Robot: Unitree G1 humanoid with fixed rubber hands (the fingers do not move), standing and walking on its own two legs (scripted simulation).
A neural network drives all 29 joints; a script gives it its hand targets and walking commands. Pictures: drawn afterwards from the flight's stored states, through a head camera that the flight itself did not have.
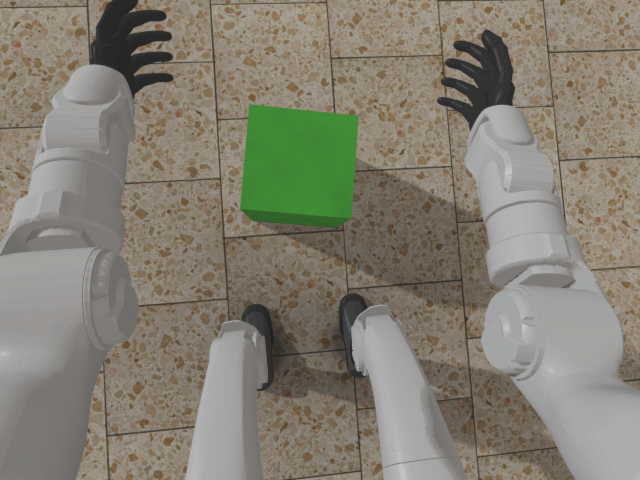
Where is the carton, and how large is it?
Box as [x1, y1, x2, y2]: [240, 104, 358, 227]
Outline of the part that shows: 249,104 240,209 252,220 335,227 349,219 351,216 358,116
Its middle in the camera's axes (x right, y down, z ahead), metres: -0.05 -0.13 +0.86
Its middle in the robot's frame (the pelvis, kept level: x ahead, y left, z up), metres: +0.52 -0.02 -0.52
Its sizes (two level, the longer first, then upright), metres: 0.210 0.200 0.250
